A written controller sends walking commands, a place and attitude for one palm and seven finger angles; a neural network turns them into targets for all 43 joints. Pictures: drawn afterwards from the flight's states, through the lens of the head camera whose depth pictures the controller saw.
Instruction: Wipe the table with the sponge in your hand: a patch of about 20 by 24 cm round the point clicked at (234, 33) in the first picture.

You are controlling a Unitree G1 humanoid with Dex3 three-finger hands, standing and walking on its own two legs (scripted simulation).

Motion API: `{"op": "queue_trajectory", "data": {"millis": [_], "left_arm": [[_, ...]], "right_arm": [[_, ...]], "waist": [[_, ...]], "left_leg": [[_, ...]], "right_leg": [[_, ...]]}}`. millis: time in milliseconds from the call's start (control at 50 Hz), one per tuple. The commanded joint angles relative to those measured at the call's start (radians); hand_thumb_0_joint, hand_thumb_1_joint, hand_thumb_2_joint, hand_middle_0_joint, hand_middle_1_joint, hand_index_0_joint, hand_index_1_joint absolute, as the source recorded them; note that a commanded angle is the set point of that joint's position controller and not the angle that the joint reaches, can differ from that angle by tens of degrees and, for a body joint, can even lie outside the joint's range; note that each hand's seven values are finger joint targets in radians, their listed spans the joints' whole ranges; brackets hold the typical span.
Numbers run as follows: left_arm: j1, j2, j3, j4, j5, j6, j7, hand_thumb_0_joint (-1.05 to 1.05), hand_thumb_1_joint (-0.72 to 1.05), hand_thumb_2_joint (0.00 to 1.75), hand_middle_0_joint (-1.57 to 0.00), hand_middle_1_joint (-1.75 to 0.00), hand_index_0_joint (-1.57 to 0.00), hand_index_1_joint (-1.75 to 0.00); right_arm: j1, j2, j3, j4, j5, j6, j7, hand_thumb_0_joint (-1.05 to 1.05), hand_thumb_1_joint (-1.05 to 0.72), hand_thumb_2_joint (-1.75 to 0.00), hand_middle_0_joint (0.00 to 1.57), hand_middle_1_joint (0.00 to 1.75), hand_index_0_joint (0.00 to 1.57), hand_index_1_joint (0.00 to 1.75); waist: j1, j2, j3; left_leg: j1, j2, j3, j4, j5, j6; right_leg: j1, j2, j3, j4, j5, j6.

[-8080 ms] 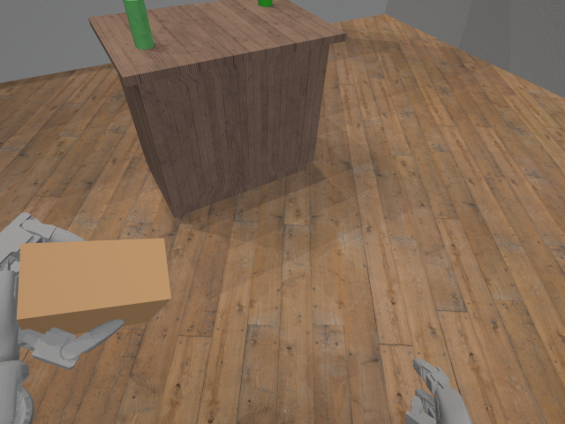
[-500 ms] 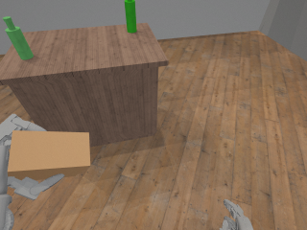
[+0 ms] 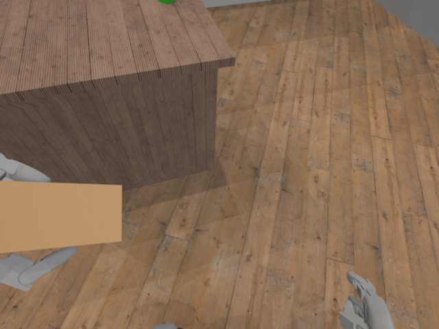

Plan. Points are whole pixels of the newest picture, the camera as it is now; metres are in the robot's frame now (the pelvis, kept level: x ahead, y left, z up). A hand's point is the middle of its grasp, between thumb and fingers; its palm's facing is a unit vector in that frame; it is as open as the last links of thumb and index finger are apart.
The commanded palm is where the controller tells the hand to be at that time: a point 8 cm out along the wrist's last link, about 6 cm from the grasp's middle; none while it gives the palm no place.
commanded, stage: take the last steps up to it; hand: left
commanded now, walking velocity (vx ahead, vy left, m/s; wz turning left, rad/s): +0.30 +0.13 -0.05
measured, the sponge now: (72, 218) +0.23 +0.20 +0.15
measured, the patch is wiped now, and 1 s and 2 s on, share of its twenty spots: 0.00 0.00 0.00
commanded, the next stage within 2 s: none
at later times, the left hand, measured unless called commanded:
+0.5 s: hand (52, 148) +0.33 +0.25 +0.17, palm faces +0.36 -0.79 -0.50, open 11.0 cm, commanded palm +0.27 +0.29 +0.19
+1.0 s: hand (57, 90) +0.43 +0.28 +0.18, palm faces +0.33 -0.81 -0.48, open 11.0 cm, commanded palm +0.38 +0.33 +0.19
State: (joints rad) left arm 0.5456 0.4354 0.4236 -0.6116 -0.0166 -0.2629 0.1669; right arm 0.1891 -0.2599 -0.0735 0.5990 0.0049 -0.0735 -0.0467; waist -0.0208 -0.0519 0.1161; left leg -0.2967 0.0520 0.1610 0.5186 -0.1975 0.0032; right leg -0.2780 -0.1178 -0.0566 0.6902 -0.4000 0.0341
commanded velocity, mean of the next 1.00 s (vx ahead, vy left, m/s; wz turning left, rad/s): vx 0.30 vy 0.10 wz -0.02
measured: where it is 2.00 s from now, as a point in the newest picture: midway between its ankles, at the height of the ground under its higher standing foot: (198, 278)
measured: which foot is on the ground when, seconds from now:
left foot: down 0.00-0.32, up 0.34-0.66, down 0.68-1.00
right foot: up 0.00-0.28, down 0.30-0.68, up 0.70-1.00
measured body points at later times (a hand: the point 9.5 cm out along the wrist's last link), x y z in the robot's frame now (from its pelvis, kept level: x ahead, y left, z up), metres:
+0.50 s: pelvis +0.11 +0.02 +0.01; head +0.15 +0.00 +0.45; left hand +0.30 +0.29 +0.19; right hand +0.26 -0.22 -0.11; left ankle +0.10 +0.17 -0.65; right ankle +0.11 -0.07 -0.73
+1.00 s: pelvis +0.20 +0.06 +0.00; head +0.23 +0.05 +0.45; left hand +0.40 +0.32 +0.21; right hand +0.35 -0.14 -0.10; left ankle +0.22 +0.20 -0.73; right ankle +0.23 -0.03 -0.72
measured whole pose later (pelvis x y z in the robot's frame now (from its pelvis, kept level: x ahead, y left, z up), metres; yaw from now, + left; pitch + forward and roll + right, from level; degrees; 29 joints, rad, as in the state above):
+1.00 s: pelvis +0.20 +0.06 +0.00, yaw -3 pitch +0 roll +1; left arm 0.51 0.39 0.36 -0.56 -0.02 -0.22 0.15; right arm 0.22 -0.12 0.04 0.61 0.00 -0.11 -0.04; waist 0.01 0.01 0.06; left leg -0.26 0.09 0.16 0.54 -0.27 -0.02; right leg -0.36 -0.06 -0.15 0.67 -0.37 0.03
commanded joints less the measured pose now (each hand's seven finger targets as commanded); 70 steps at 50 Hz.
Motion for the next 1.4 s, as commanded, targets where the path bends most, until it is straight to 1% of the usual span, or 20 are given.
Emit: {"op": "queue_trajectory", "data": {"millis": [0,80,240,280,300,320,440,620,640,660,680,720,800,960,980,1020,1060,1160,1320,1380], "left_arm": [[-0.014,0.151,0.127,-0.123,-0.002,-0.059,0.011,0.00,0.10,1.30,-1.20,-1.60,-1.20,-1.60],[-0.088,0.081,0.044,-0.188,-0.003,-0.054,-0.002,0.00,0.10,1.30,-1.20,-1.60,-1.20,-1.60],[-0.088,0.116,0.078,-0.112,-0.006,-0.015,0.005,0.00,0.10,1.30,-1.20,-1.60,-1.20,-1.60],[-0.109,0.143,0.096,-0.062,0.004,-0.012,0.002,0.00,0.10,1.30,-1.20,-1.60,-1.20,-1.60],[-0.100,0.139,0.099,-0.014,0.000,-0.010,-0.002,0.00,0.10,1.30,-1.20,-1.60,-1.20,-1.60],[-0.147,0.162,0.130,-0.021,-0.020,-0.015,0.000,0.00,0.10,1.30,-1.20,-1.60,-1.20,-1.60],[-0.125,0.111,0.075,-0.079,-0.004,-0.063,-0.017,0.00,0.10,1.30,-1.20,-1.60,-1.20,-1.60],[-0.093,0.138,0.107,-0.250,-0.006,-0.042,0.032,0.00,0.10,1.30,-1.20,-1.60,-1.20,-1.60],[-0.101,0.136,0.111,-0.244,-0.008,-0.049,0.032,0.00,0.10,1.30,-1.20,-1.60,-1.20,-1.60],[-0.101,0.122,0.104,-0.253,-0.011,-0.057,0.032,0.00,0.10,1.30,-1.20,-1.60,-1.20,-1.60],[-0.100,0.132,0.101,-0.213,-0.004,-0.061,0.034,0.00,0.10,1.30,-1.20,-1.60,-1.20,-1.60],[-0.125,0.147,0.106,-0.097,-0.007,-0.050,0.014,0.00,0.10,1.30,-1.20,-1.60,-1.20,-1.60],[-0.126,0.093,0.054,-0.197,-0.009,-0.051,-0.003,0.00,0.10,1.30,-1.20,-1.60,-1.20,-1.60],[-0.102,0.112,0.075,-0.098,-0.008,-0.009,0.013,0.00,0.10,1.30,-1.20,-1.60,-1.20,-1.60],[-0.124,0.119,0.078,-0.085,-0.003,-0.008,0.014,0.00,0.10,1.30,-1.20,-1.60,-1.20,-1.60],[-0.165,0.160,0.101,-0.059,-0.011,0.005,0.018,0.00,0.10,1.30,-1.20,-1.60,-1.20,-1.60],[-0.195,0.140,0.097,-0.024,-0.021,-0.008,0.005,0.00,0.10,1.30,-1.20,-1.60,-1.20,-1.60],[-0.120,0.103,0.068,-0.016,-0.004,-0.041,-0.004,0.00,0.10,1.30,-1.20,-1.60,-1.20,-1.60],[-0.077,0.138,0.097,-0.191,-0.013,-0.036,0.029,0.00,0.10,1.30,-1.20,-1.60,-1.20,-1.60],[-0.109,0.134,0.094,-0.188,-0.015,-0.036,0.031,0.00,0.10,1.30,-1.20,-1.60,-1.20,-1.60]], "right_arm": [[-0.044,-0.077,-0.020,-0.137,0.001,-0.058,-0.001,0.00,-0.90,-0.90,0.20,0.30,0.20,0.30],[-0.048,-0.064,-0.006,-0.110,0.015,-0.080,0.005,0.00,-0.90,-0.90,0.20,0.30,0.20,0.30],[-0.053,-0.045,0.026,-0.108,0.002,-0.081,-0.013,0.00,-0.90,-0.90,0.20,0.30,0.20,0.30],[-0.055,-0.026,0.025,-0.102,0.006,-0.059,-0.012,0.00,-0.90,-0.90,0.20,0.30,0.20,0.30],[-0.069,-0.009,0.030,-0.125,0.001,-0.053,-0.007,0.00,-0.90,-0.90,0.20,0.30,0.20,0.30],[-0.093,-0.025,0.030,-0.121,-0.001,-0.052,-0.002,0.00,-0.90,-0.90,0.20,0.30,0.20,0.30],[-0.099,-0.023,0.039,-0.102,-0.005,-0.013,0.014,0.00,-0.90,-0.90,0.20,0.30,0.20,0.30],[-0.047,-0.027,0.005,-0.163,-0.007,-0.044,-0.016,0.00,-0.90,-0.90,0.20,0.30,0.20,0.30],[-0.032,-0.047,-0.006,-0.162,-0.002,-0.044,-0.023,0.00,-0.90,-0.90,0.20,0.30,0.20,0.30],[-0.036,-0.074,-0.018,-0.163,0.000,-0.041,-0.020,0.00,-0.90,-0.90,0.20,0.30,0.20,0.30],[-0.030,-0.067,-0.011,-0.177,0.001,-0.044,-0.014,0.00,-0.90,-0.90,0.20,0.30,0.20,0.30],[-0.066,-0.064,0.001,-0.146,0.002,-0.053,-0.011,0.00,-0.90,-0.90,0.20,0.30,0.20,0.30],[-0.050,-0.050,0.006,-0.131,0.015,-0.070,0.001,0.00,-0.90,-0.90,0.20,0.30,0.20,0.30],[-0.053,-0.039,0.032,-0.121,0.004,-0.077,-0.020,0.00,-0.90,-0.90,0.20,0.30,0.20,0.30],[-0.052,-0.030,0.031,-0.119,0.005,-0.069,-0.022,0.00,-0.90,-0.90,0.20,0.30,0.20,0.30],[-0.092,0.004,0.048,-0.143,0.004,-0.059,-0.020,0.00,-0.90,-0.90,0.20,0.30,0.20,0.30],[-0.061,-0.030,0.029,-0.101,0.001,-0.064,-0.007,0.00,-0.90,-0.90,0.20,0.30,0.20,0.30],[-0.081,-0.027,0.043,-0.095,-0.005,-0.026,-0.002,0.00,-0.90,-0.90,0.20,0.30,0.20,0.30],[-0.048,-0.024,0.014,-0.166,-0.006,-0.049,-0.005,0.00,-0.90,-0.90,0.20,0.30,0.20,0.30],[-0.024,-0.050,-0.004,-0.167,-0.003,-0.042,-0.018,0.00,-0.90,-0.90,0.20,0.30,0.20,0.30]], "waist": [[0.006,0.323,-0.243],[0.015,0.307,-0.175],[0.027,0.223,-0.220],[0.033,-0.027,-0.272],[0.033,-0.249,-0.260],[0.032,-0.198,-0.218],[0.015,-0.055,-0.177],[0.024,0.016,-0.298],[0.009,0.156,-0.316],[0.010,0.388,-0.329],[0.009,0.376,-0.293],[0.008,0.296,-0.205],[0.020,0.296,-0.198],[0.032,0.199,-0.229],[0.029,0.107,-0.235],[0.041,-0.273,-0.194],[0.020,-0.168,-0.178],[0.017,-0.054,-0.182],[0.044,-0.066,-0.257],[0.019,0.066,-0.249]], "left_leg": [[0.335,0.367,-0.452,-0.189,0.281,0.242],[0.211,0.242,-0.208,-0.196,0.190,0.185],[0.127,0.196,-0.100,-0.026,0.253,0.106],[-0.083,0.098,-0.015,0.323,0.081,0.058],[-0.333,-0.040,-0.021,0.577,-0.297,0.010],[-0.397,-0.009,-0.155,0.724,-0.328,-0.009],[-0.317,0.072,-0.153,0.551,-0.142,-0.031],[0.155,-0.020,0.035,-0.086,0.047,-0.008],[0.293,0.044,-0.047,-0.110,0.064,0.023],[0.429,0.246,-0.318,-0.127,0.199,0.112],[0.387,0.352,-0.495,-0.187,0.280,0.200],[0.234,0.375,-0.487,-0.226,0.107,0.238],[0.165,0.248,-0.233,-0.206,0.100,0.184],[0.044,0.203,-0.122,-0.076,-0.090,0.097],[-0.012,0.156,-0.084,0.047,-0.152,0.072],[-0.363,-0.032,-0.035,0.511,-0.383,-0.005],[-0.400,0.024,-0.175,0.681,-0.260,-0.025],[-0.348,0.038,-0.119,0.545,-0.112,-0.037],[-0.051,-0.018,0.008,0.041,-0.047,-0.006],[0.181,0.002,-0.019,-0.105,0.024,0.014]], "right_leg": [[-0.351,0.042,-0.002,0.482,-0.238,-0.023],[-0.307,0.016,-0.053,0.334,-0.053,-0.007],[0.065,0.095,-0.160,-0.166,0.106,-0.022],[0.290,-0.088,0.101,-0.282,0.258,-0.104],[0.389,-0.299,0.492,-0.353,0.408,-0.219],[0.336,-0.379,0.576,-0.407,0.350,-0.244],[0.170,-0.231,0.114,-0.362,0.522,-0.177],[0.165,-0.116,0.006,-0.114,0.426,-0.102],[0.041,-0.066,-0.016,0.046,0.330,-0.070],[-0.188,0.037,-0.082,0.263,-0.074,-0.025],[-0.276,0.084,-0.036,0.447,-0.275,-0.032],[-0.344,0.015,0.023,0.537,-0.210,-0.022],[-0.284,0.015,-0.030,0.371,-0.037,-0.008],[0.087,0.083,-0.123,-0.178,0.081,-0.011],[0.148,0.029,-0.035,-0.264,0.096,-0.037],[0.293,-0.317,0.554,-0.436,0.183,-0.221],[0.249,-0.314,0.494,-0.446,0.143,-0.232],[0.243,-0.202,0.123,-0.375,0.564,-0.173],[0.266,-0.177,0.082,-0.303,0.475,-0.168],[0.113,-0.103,0.048,-0.134,0.301,-0.111]]}}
